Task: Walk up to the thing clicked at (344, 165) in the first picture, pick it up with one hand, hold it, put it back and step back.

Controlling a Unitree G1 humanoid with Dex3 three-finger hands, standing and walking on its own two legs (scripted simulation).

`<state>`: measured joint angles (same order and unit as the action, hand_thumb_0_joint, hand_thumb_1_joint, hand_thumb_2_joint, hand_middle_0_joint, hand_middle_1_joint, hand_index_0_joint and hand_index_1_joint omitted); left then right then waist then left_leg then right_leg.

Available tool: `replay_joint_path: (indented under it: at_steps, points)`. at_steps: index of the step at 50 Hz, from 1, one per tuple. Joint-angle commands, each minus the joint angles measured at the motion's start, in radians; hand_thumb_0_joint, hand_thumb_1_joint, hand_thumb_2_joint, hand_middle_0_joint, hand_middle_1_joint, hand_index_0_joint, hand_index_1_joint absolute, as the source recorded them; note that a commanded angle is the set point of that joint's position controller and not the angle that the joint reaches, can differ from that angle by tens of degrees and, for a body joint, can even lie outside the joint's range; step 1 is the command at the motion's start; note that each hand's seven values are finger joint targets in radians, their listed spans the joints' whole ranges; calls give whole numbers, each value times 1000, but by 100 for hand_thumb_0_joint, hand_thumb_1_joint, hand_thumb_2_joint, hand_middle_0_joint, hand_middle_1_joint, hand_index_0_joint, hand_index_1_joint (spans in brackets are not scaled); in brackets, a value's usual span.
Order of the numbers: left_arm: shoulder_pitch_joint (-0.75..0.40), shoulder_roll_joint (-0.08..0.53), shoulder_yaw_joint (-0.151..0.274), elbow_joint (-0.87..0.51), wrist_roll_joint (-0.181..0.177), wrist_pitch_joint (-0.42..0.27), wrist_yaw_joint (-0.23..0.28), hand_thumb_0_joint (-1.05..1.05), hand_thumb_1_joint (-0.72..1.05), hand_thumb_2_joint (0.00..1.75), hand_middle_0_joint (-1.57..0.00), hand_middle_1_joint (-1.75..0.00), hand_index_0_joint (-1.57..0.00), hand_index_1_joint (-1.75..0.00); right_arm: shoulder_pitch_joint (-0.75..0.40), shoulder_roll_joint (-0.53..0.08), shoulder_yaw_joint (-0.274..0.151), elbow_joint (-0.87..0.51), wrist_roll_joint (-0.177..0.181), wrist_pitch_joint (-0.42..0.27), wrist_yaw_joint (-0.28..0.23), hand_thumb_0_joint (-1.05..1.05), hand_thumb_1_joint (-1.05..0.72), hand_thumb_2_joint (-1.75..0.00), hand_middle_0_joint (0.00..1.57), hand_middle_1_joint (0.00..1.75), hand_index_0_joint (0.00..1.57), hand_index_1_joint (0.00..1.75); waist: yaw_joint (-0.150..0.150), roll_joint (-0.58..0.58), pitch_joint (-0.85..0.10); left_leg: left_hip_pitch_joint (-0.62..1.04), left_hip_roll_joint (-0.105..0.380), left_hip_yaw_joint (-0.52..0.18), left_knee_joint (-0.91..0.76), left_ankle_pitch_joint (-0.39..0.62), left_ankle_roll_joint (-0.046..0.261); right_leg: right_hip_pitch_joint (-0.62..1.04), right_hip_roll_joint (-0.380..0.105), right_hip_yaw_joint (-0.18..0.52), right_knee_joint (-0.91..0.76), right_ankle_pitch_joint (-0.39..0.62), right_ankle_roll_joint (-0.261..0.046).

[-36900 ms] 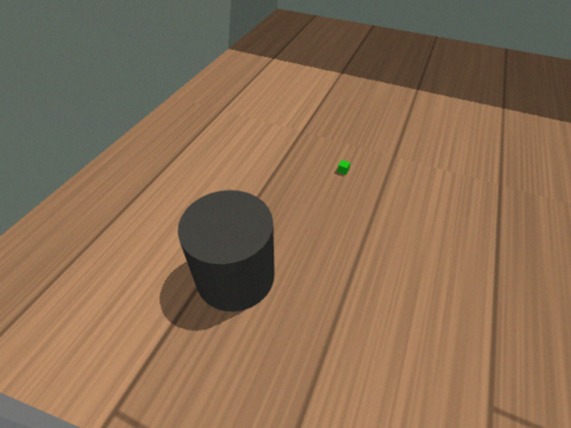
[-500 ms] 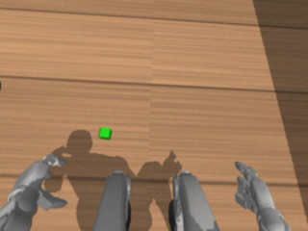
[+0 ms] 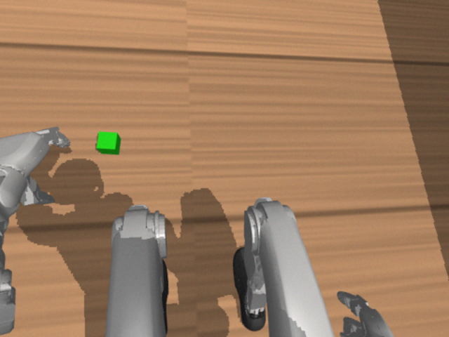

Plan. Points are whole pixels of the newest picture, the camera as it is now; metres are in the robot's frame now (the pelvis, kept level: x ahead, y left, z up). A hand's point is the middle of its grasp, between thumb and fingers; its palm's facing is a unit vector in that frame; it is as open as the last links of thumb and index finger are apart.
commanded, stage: rise first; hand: left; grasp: from above
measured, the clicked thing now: (109, 143) +0.54 +0.26 -0.37
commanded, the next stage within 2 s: approach in 1.04 s
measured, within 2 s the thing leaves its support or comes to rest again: neither
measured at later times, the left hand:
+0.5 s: hand (59, 151) +0.45 +0.32 -0.20, palm faces -0.49 -0.04 -0.87, open 11.9 cm
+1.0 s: hand (69, 146) +0.48 +0.31 -0.24, palm faces -0.45 +0.00 -0.89, open 12.3 cm
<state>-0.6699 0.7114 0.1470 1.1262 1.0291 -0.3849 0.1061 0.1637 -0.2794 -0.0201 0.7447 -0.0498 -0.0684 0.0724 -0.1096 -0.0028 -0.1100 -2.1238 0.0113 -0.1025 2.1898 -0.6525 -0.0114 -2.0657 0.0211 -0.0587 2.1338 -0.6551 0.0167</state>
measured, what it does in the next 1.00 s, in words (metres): lowers itself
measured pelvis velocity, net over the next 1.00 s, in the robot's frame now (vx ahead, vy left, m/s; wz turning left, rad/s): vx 0.01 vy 0.01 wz -0.06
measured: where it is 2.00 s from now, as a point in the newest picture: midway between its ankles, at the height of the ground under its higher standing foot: (203, 308)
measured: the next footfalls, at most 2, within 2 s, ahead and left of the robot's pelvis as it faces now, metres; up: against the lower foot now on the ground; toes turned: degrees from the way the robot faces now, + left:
none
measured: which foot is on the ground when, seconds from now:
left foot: down 0.00-1.00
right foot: down 0.00-1.00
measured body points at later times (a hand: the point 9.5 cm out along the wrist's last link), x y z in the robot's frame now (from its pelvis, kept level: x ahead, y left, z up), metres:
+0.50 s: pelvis +0.01 +0.01 -0.05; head +0.24 +0.08 +0.33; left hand +0.48 +0.32 -0.15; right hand +0.07 -0.27 -0.16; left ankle +0.09 +0.13 -0.36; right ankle +0.10 -0.12 -0.36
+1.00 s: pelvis +0.01 +0.01 -0.07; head +0.26 +0.08 +0.30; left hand +0.50 +0.31 -0.18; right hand +0.05 -0.27 -0.17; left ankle +0.09 +0.13 -0.36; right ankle +0.10 -0.12 -0.36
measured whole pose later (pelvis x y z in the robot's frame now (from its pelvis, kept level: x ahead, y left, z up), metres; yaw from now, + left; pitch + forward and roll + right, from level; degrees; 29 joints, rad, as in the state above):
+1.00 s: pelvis +0.01 +0.01 -0.07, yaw -4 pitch +33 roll -9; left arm -0.96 0.89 0.12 1.44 1.37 -0.39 0.39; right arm 0.12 -0.26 0.09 0.74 -0.17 0.01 0.12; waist -0.25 -0.05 -0.02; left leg -2.33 0.01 -0.15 2.43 -0.69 0.00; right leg -2.24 0.04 -0.09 2.33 -0.68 0.04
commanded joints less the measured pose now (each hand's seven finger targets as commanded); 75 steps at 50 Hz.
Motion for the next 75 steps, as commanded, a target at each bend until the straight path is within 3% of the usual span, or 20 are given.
replay_joint_path:
  at_steps: [1,5,9,16,20,26,28,33,35,37,43,49,56,57,60,64,68,71,74,75]
  points:
    - [-311,324,70,-91,67,-51,116,0,-14,74,-41,-58,-39,-60,118,-216,-57,-48,-19,-5,3,0,-86,-89,20,30,20,30,18,213,-614,473,-18,45,-244,18,31,209,23,-57,-203,36,-56]
    - [-372,332,55,-32,141,-33,191,0,-11,71,-46,-51,-43,-54,131,-223,-50,-28,-35,22,12,0,-87,-89,20,30,20,30,-9,259,-611,490,-17,29,-225,49,25,150,18,-78,-155,68,-57]
    - [-448,338,33,-2,187,1,228,0,-12,71,-46,-49,-43,-52,146,-231,-49,-8,-49,39,18,0,-88,-90,20,30,20,30,-34,301,-629,520,-15,18,-200,105,20,110,13,-86,-119,109,-56]
    - [-508,327,-10,64,226,33,232,0,-14,70,-44,-53,-42,-55,156,-238,-44,-2,-67,52,28,0,-90,-90,20,30,20,30,-69,297,-610,485,-16,15,-153,109,25,92,11,-88,-102,118,-50]
    - [-509,359,-10,101,236,24,222,0,-15,71,-43,-55,-41,-57,143,-231,-24,-11,-74,59,30,0,-90,-90,20,30,20,30,-76,265,-585,411,-24,31,-117,91,36,119,19,-87,-101,111,-51]
    - [-528,423,22,81,269,-22,230,0,-15,70,-44,-54,-42,-56,150,-232,-4,-10,-91,79,35,0,-91,-90,20,30,20,30,-88,247,-623,389,-28,43,-56,188,45,180,32,-88,-77,197,-45]
    - [-485,407,15,129,283,-29,231,0,-15,70,-44,-55,-42,-57,152,-233,5,-10,-99,87,38,0,-91,-90,20,30,20,30,-93,245,-601,393,-27,43,-46,196,47,172,33,-87,-76,199,-42]
    - [-550,471,41,68,310,-62,259,0,-17,72,-41,-57,-40,-59,148,-240,11,-11,-111,100,40,0,-90,-90,20,30,20,30,-95,317,-633,412,-22,37,-26,216,40,151,42,-96,-46,215,-48]
    - [-513,439,35,114,306,-57,273,0,-17,72,-40,-59,-39,-60,145,-241,15,-13,-117,101,43,0,-90,-90,20,30,20,30,-99,311,-597,404,-19,33,-31,189,40,127,40,-97,-43,186,-48]
    - [-551,455,41,118,309,-59,288,0,-18,73,-39,-60,-38,-61,150,-248,14,-11,-122,100,42,0,-90,-90,20,30,20,30,-119,314,-605,395,-18,34,-18,178,42,125,44,-103,-39,187,-47]
    - [-577,453,21,156,314,-28,324,0,-21,75,-36,-64,-35,-65,140,-252,25,-10,-126,84,37,0,-90,-90,20,30,20,30,-124,326,-558,357,-16,30,-32,88,39,77,42,-116,-36,116,-50]
    - [-581,456,12,170,311,16,323,0,-25,78,-33,-69,-32,-69,157,-252,30,-7,-123,72,37,0,-91,-90,20,30,20,30,-128,312,-603,372,-15,35,-2,164,44,118,44,-108,-33,193,-44]
    - [-573,469,5,167,288,34,291,0,-26,78,-32,-71,-31,-71,161,-251,40,-15,-118,71,40,0,-91,-90,20,30,20,30,-135,306,-579,325,-16,36,-5,147,45,140,45,-108,-34,186,-45]
    - [-553,471,8,168,286,38,287,0,-33,85,-32,-68,-28,-71,164,-250,41,-16,-116,71,41,0,-91,-90,20,30,20,30,-127,305,-576,338,-16,37,0,166,45,148,44,-105,-35,202,-45]
    - [-595,420,-21,162,274,36,282,0,-26,75,-22,-90,-27,-85,174,-250,46,-20,-118,69,47,0,-91,-90,20,30,20,30,-162,316,-556,334,-13,27,-3,158,42,130,45,-114,-30,199,-47]
    - [-697,353,-80,147,274,24,283,0,-29,78,-21,-91,-25,-87,197,-257,45,-9,-113,63,47,0,-91,-90,20,30,20,30,-208,328,-562,359,-5,10,6,160,37,99,50,-128,-31,204,-47]
    - [-747,298,-121,150,285,36,302,0,-31,79,-19,-94,-23,-90,215,-264,49,-8,-114,53,48,0,-92,-90,20,30,20,30,-228,377,-551,405,-1,2,-3,186,26,80,47,-136,-20,225,-49]
    - [-764,324,-110,176,309,63,330,0,-32,80,-20,-92,-24,-88,219,-270,55,-17,-113,52,46,0,-92,-90,20,30,20,30,-222,431,-561,435,0,1,-23,192,19,71,47,-140,-14,228,-52]
    - [-738,380,-57,211,330,112,360,0,-31,80,-23,-88,-25,-85,218,-278,55,-32,-112,53,50,0,-92,-90,20,30,20,30,-211,454,-588,456,3,-7,-36,225,12,62,39,-143,8,252,-54]
    - [-736,380,-57,206,336,129,366,0,-33,82,-22,-87,-25,-85,212,-271,64,-39,-109,56,51,0,-92,-90,20,30,20,30,-206,467,-599,449,1,7,-31,236,17,84,42,-137,2,268,-55]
